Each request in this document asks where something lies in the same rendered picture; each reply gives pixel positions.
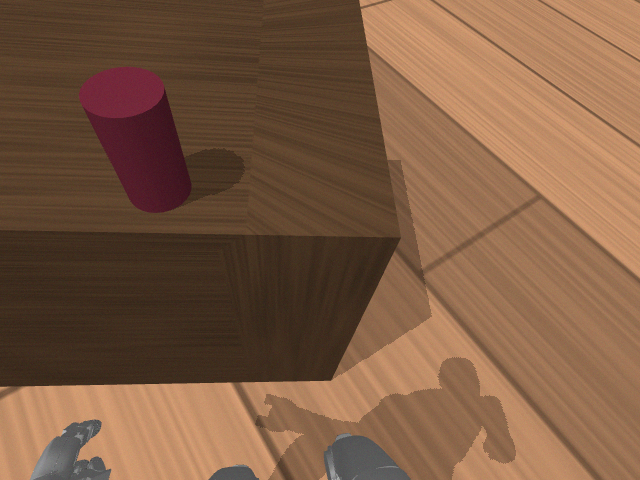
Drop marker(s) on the can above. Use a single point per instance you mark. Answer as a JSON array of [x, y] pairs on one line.
[[130, 113]]

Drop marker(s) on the left robot hand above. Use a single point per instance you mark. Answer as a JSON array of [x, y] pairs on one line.
[[60, 455]]

